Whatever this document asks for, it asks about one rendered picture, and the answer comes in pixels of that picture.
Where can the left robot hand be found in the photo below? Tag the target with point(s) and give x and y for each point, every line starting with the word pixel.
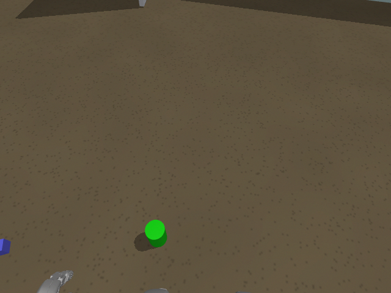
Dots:
pixel 56 281

